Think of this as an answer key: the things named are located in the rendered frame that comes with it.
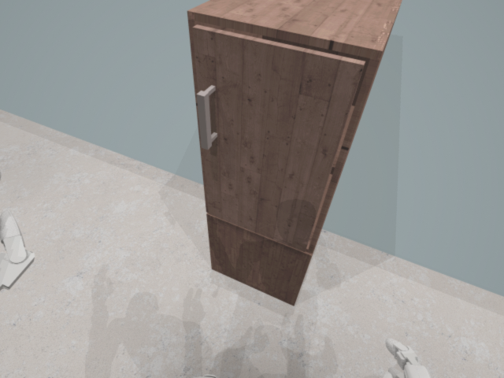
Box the cupboard door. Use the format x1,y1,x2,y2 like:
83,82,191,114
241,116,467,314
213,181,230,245
192,25,365,252

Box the robot right hand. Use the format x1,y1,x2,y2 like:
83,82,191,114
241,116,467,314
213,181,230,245
383,338,431,378

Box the handle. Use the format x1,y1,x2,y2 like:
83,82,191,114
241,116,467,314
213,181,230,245
196,85,217,150

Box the robot left hand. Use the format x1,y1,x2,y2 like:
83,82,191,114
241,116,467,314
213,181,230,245
0,171,35,290

